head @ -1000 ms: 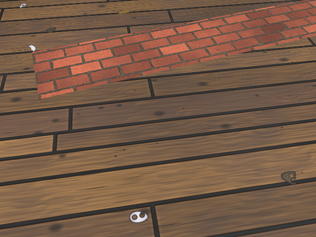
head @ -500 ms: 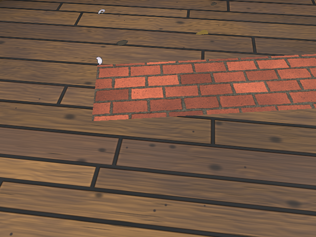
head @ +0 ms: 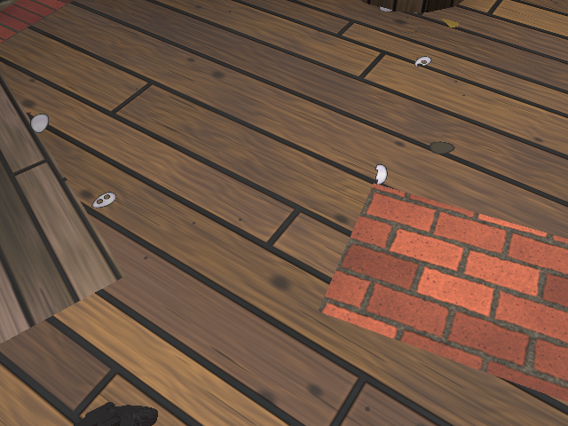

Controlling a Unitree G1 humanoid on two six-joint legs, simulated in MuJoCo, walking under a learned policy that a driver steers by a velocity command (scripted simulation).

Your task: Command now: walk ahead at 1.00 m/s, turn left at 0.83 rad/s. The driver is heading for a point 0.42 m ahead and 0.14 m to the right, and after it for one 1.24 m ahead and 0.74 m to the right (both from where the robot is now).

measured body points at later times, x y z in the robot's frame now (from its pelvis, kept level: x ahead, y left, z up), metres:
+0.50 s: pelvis +0.48 -0.08 +0.01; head +0.51 -0.08 +0.46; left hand +0.42 +0.20 -0.11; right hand +0.73 -0.31 -0.04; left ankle +0.69 +0.06 -0.68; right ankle +0.37 -0.15 -0.73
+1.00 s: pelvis +0.95 -0.18 -0.02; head +0.98 -0.20 +0.42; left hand +1.31 -0.15 -0.06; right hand +0.72 -0.38 -0.15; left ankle +0.79 +0.04 -0.72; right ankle +1.08 -0.33 -0.70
